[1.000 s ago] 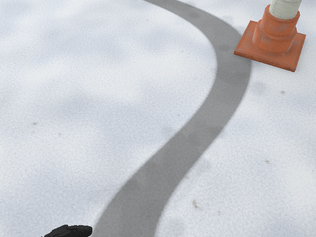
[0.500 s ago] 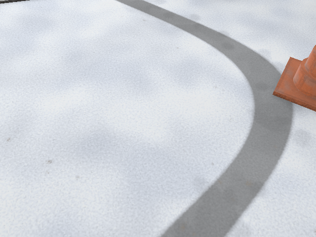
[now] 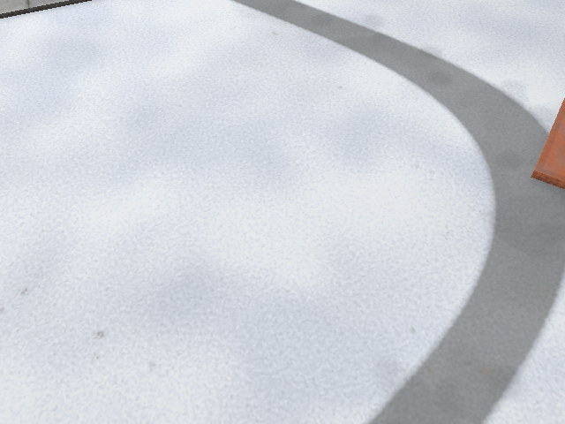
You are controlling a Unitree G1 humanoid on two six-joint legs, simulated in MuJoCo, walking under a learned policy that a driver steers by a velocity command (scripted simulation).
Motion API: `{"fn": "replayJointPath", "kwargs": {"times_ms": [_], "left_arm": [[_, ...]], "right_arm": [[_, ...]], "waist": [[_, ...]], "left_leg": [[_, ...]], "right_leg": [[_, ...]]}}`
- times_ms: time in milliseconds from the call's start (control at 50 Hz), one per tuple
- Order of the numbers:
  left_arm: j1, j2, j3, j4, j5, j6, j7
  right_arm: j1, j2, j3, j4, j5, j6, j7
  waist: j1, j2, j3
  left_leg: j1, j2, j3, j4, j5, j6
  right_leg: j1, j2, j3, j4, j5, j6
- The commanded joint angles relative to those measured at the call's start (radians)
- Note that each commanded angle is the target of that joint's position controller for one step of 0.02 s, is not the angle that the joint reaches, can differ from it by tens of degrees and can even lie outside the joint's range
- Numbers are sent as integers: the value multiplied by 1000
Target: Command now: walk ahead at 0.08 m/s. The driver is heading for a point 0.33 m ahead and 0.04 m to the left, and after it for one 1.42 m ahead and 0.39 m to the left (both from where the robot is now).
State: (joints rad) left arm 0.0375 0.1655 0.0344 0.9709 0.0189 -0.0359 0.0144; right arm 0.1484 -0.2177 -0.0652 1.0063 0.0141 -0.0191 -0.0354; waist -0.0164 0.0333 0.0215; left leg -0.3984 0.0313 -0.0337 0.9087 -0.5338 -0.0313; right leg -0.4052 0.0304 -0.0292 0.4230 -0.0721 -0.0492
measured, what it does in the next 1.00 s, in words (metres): walks ahead: left foot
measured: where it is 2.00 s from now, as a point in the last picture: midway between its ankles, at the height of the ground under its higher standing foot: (291, 319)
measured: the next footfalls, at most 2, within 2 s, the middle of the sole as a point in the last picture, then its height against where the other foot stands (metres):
left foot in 0.12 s outside the picture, level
left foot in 1.28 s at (241, 398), level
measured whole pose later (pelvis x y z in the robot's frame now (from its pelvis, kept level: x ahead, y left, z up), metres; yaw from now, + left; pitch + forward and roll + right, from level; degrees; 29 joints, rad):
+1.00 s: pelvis +0.17 +0.00 +0.01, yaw -1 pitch +1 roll +0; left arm 0.38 0.18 0.03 1.13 0.00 -0.10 -0.01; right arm 0.13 -0.26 -0.09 0.98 0.03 -0.09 0.00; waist 0.05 0.03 0.00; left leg -0.57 0.08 0.01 1.03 -0.20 0.05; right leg -0.06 0.03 -0.05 0.30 -0.25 -0.06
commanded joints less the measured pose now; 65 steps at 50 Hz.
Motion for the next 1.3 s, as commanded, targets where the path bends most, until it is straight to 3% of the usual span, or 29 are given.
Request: {"fn": "replayJointPath", "kwargs": {"times_ms": [20,60,100,120,140,160,220,300,540,580,620,640,660,700,740,780,800,820,840,860,900,940,1000,1060,1180,1240,1260,1280,1300], "left_arm": [[-58,130,24,-49,6,6,13],[-48,131,22,-37,-6,14,17],[-27,115,15,-25,-22,20,16],[-14,114,14,-18,-21,22,14],[2,126,20,-17,-16,24,14],[0,133,24,-20,-14,28,20],[32,114,23,4,-18,27,30],[55,110,26,31,-16,27,24],[71,138,32,87,-21,37,24],[95,129,31,108,-26,39,23],[60,142,36,93,-35,28,22],[24,133,34,75,-41,13,19],[3,122,32,63,-46,-4,12],[0,117,33,54,-51,-33,-2],[67,110,33,73,-58,-51,-14],[255,141,56,149,-52,-55,-18],[387,211,78,176,-47,-57,-14],[492,293,89,190,-42,-61,-27],[432,227,60,176,-23,-74,-29],[357,173,42,148,-26,-82,-28],[283,153,26,116,-26,-89,-36],[304,123,11,118,-21,-80,-33],[352,160,13,124,-22,-69,-12],[365,183,18,114,-19,-63,0],[441,181,30,138,-36,-52,1],[397,222,48,120,-34,-41,3],[380,225,50,114,-32,-33,4],[364,214,46,102,-25,-28,3],[398,158,30,78,-13,-30,0]], "right_arm": [[85,-35,-10,-1,-6,23,-19],[104,-30,-10,25,-6,29,-16],[85,-38,-8,29,-24,40,-8],[68,-61,-8,20,-33,45,-6],[51,-105,-15,14,-27,48,-7],[42,-125,-23,22,-17,43,-7],[17,-77,-12,32,-17,16,-6],[26,-77,-7,38,-13,-2,0],[79,-75,4,50,-11,2,0],[116,-83,-1,68,-3,8,0],[136,-125,-13,55,10,6,-1],[164,-150,-20,53,16,-4,-1],[169,-174,-28,53,20,-17,-1],[162,-155,-26,45,16,-43,1],[116,-139,-23,26,26,-53,10],[33,-140,-23,-6,29,-53,16],[-11,-105,-15,-38,20,-62,17],[-18,-58,-5,-79,11,-77,11],[-30,-91,-16,-83,29,-88,13],[-19,-99,-17,-77,42,-95,23],[-19,-105,-27,-66,32,-102,23],[-26,-102,-35,-67,20,-92,30],[-110,-59,-23,-101,9,-75,36],[-230,-38,-6,-145,12,-71,45],[-361,-65,5,-204,24,-78,77],[-274,-121,-16,-198,18,-84,84],[-148,-154,-35,-165,17,-83,79],[39,-192,-57,-110,16,-79,71],[210,-264,-75,-73,-4,-75,60]], "waist": [[-33,-165,-147],[-51,-157,-164],[-49,-137,-139],[-38,-117,-109],[-8,-82,-67],[2,-15,-29],[20,47,-13],[28,33,-29],[19,-22,-33],[15,8,-33],[-6,64,42],[-21,108,84],[-25,144,125],[-14,153,150],[35,131,132],[123,87,61],[170,-111,19],[182,-361,-38],[139,-257,-10],[104,-184,32],[63,-96,52],[50,-104,35],[59,-91,46],[81,-98,76],[93,-110,126],[19,-146,37],[-50,-157,-42],[-132,-149,-145],[-150,4,-291]], "left_leg": [[106,21,6,-173,102,-10],[201,-1,38,-310,270,-2],[261,3,37,-414,361,20],[265,37,12,-447,360,38],[221,49,12,-452,280,60],[117,41,5,-473,163,72],[57,47,-12,-535,193,56],[73,49,-22,-533,278,62],[132,24,-1,-491,416,76],[136,21,-10,-523,159,100],[130,95,-128,-604,-158,166],[160,172,-241,-668,-239,208],[178,246,-344,-704,-247,248],[219,293,-384,-692,-99,269],[200,250,-285,-630,39,228],[24,138,-131,-483,248,161],[-111,26,23,-175,368,90],[-321,-89,65,133,53,46],[-418,-38,-48,313,-13,67],[-465,11,-64,365,76,95],[-440,78,-38,277,255,119],[-364,96,-9,180,326,104],[-366,87,30,12,404,60],[-305,59,59,-194,520,45],[-283,38,65,-359,552,90],[-103,-19,100,-377,477,131],[63,-55,125,-376,466,153],[328,-42,102,-361,480,184],[676,179,-195,-361,393,265]], "right_leg": [[83,-217,200,-150,106,-163],[71,-197,175,-145,10,-142],[37,-166,172,-164,-236,-83],[18,-152,173,-170,-362,-43],[10,-121,153,-172,-408,-16],[65,-87,110,-155,-384,1],[170,-64,65,-48,-211,2],[221,-57,41,5,-68,2],[239,-67,39,45,47,19],[215,-27,-7,79,-209,18],[76,4,-43,172,-425,10],[-10,6,-55,238,-401,6],[-70,-14,-40,292,-353,-7],[-132,-59,0,343,-363,-34],[-22,-55,-24,201,-351,-53],[329,-15,-32,76,-204,-54],[474,-165,219,-63,-280,-112],[606,-380,658,-246,-341,-251],[579,-425,725,-246,-383,-276],[551,-391,606,-228,-365,-241],[478,-323,413,-244,-224,-171],[439,-271,284,-261,-37,-139],[426,-253,197,-281,115,-147],[365,-232,134,-311,118,-135],[470,-282,91,-291,166,-127],[525,-296,62,-152,525,-100],[509,-273,35,-7,689,-82],[387,-229,10,211,676,-51],[77,-138,-24,564,305,-14]]}}
Keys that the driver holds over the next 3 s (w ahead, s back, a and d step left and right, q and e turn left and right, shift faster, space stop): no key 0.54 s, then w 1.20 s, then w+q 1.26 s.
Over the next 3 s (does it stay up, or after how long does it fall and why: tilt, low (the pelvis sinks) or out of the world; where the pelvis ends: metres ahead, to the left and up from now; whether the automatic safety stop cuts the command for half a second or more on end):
stays up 1.28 0.17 -0.01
